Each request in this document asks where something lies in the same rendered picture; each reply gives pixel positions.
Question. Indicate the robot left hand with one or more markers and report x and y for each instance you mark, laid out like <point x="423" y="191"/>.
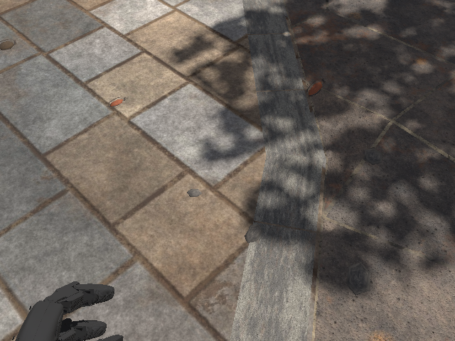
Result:
<point x="45" y="321"/>

